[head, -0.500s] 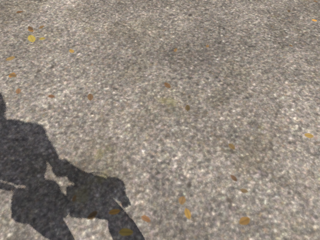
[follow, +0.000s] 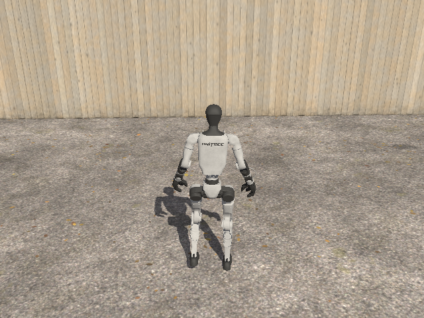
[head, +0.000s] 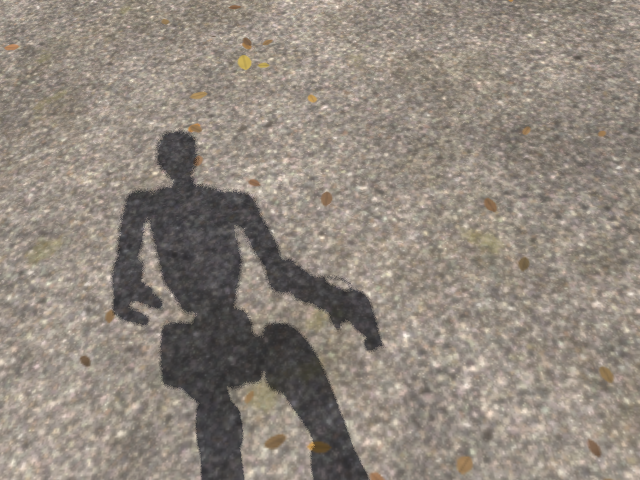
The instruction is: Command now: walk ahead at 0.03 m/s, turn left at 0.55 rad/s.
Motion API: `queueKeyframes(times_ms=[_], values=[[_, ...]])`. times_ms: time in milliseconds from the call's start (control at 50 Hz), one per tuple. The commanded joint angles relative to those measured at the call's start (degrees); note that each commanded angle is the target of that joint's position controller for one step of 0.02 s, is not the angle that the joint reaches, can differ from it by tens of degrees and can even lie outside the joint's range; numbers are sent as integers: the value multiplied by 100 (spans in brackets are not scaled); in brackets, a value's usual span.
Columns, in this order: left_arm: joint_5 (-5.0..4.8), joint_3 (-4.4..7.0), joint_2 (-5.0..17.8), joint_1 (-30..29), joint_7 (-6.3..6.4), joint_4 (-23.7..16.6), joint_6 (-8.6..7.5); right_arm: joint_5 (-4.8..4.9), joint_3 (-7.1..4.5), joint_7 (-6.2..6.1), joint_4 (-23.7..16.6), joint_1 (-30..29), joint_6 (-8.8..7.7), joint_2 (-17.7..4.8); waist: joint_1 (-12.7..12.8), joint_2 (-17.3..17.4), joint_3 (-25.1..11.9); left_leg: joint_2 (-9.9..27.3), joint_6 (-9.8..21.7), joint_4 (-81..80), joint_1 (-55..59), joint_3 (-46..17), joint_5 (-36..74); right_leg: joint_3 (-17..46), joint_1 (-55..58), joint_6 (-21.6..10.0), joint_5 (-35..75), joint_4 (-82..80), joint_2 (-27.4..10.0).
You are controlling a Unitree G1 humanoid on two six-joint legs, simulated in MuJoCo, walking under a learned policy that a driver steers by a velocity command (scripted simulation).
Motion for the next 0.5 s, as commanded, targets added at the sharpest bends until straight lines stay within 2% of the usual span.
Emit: queueKeyframes(times_ms=[20, 60, 100, 120, 140, 160, 180, 200, 220, 240, 260, 280, 340, 400, 480, 500], values=[[-32, 297, 1072, -214, 24, -314, -27, -16, -20, 93, -493, 50, -52, -269, 39, -1086, -950, 136, 85, -680, 440, 184, 236, 789, 755, -1261, 1747, -656, -1497], [-83, 330, 1170, -165, -10, -246, -8, -12, -47, 155, -555, 24, -31, -366, 53, -1114, -933, 104, 207, -1104, 670, 313, 275, 727, 812, -1213, 1625, -579, -1595], [-177, 351, 1237, -206, -31, -188, 0, -12, -80, 217, -572, 112, -5, -406, -55, -1095, -880, 55, 404, -1792, 997, 433, 542, 639, 811, -1035, 1409, -358, -1639], [-241, 355, 1235, -253, -29, -153, 9, -20, -101, 240, -515, 285, -3, -396, -184, -1039, -869, -45, 554, -2388, 1361, 550, 960, 496, 680, -847, 1175, -118, -1569], [-268, 334, 1103, -50, -35, -40, 14, -46, -155, 226, -447, 458, -6, -492, -217, -843, -859, -158, 743, -2891, 1852, 474, 1374, 271, 389, -525, 681, 295, -1376], [-159, 275, 834, 229, -68, 47, 22, -52, -275, 156, -465, 587, -17, -890, -133, 205, -771, 457, 1079, -3464, 2511, -548, 2672, -292, -447, 29, -397, 1417, -904], [93, 186, 614, 61, -69, -282, 21, -112, -384, 82, -683, 463, -40, -1566, -19, 1839, -589, 1935, 2154, -3645, 2820, -2658, 4068, -483, -2112, 594, -2837, 2919, 40], [29, 267, 859, -505, -10, -375, 1, -311, -319, 130, -715, 620, -177, -1314, -500, 1141, -892, 2029, 2614, -3796, 2446, -2799, 3698, 517, -2175, 547, -3039, 3934, 130], [-103, 309, 937, -485, 10, -357, 21, -311, -261, 138, -686, 388, -289, -1165, -302, 822, -771, 1708, 2363, -3817, 2308, -2284, 3287, 713, -2208, 436, -2550, 4208, 31], [-121, 340, 947, -287, 51, -224, 47, -190, -239, 114, -714, 33, -339, -1015, -111, 579, -675, 1378, 2021, -3773, 2242, -1930, 2877, 774, -2223, 397, -2038, 4136, -36], [-70, 369, 999, -208, 96, -141, 66, -87, -178, 83, -753, -173, -339, -839, -50, 543, -667, 1248, 1836, -3741, 2238, -1800, 2820, 816, -2228, 417, -1725, 4060, -66], [-45, 382, 994, -135, 102, -109, 68, -60, -131, 44, -777, -261, -325, -766, 22, 593, -711, 1116, 1799, -3724, 2090, -1663, 3066, 792, -2005, 464, -1480, 4161, -2], [-134, 347, 867, 61, 53, -28, 49, -114, -43, -16, -794, -209, -313, -578, 43, 569, -933, 984, 1825, -3678, 2259, -1423, 3318, 725, -1747, 568, -1071, 3936, 85], [-134, 263, 722, -124, 16, -67, 49, -124, -31, -42, -721, -111, -297, -592, -86, 601, -855, 946, 1814, -3651, 2379, -1457, 2999, 729, -1529, 632, -959, 2976, 22], [-155, 218, 741, -152, -54, -63, 31, -171, -23, 14, -644, -172, -261, -658, -196, 691, -668, 960, 1914, -3652, 1973, -1631, 2543, 659, -788, 601, -1190, 2060, 2], [-161, 206, 733, -62, -72, -19, 25, -187, 27, 37, -608, -238, -261, -543, -174, 665, -687, 974, 1912, -3632, 1918, -1612, 2512, 647, -564, 579, -1193, 1824, -43]])
Velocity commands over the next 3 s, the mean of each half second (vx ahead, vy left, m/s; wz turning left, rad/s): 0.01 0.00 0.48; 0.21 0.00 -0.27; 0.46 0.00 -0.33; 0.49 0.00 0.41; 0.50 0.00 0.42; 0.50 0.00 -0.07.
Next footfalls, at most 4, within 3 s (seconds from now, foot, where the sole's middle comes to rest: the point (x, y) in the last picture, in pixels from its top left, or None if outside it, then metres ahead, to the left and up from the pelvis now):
0.16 left None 0.04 0.14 -0.78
0.60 right None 0.09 -0.09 -0.78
1.20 right None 0.36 -0.13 -0.78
1.78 left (332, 358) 0.71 0.03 -0.78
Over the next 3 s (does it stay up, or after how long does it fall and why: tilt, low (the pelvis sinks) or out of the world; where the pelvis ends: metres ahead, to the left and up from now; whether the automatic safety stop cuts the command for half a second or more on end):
stays up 1.19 0.08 0.00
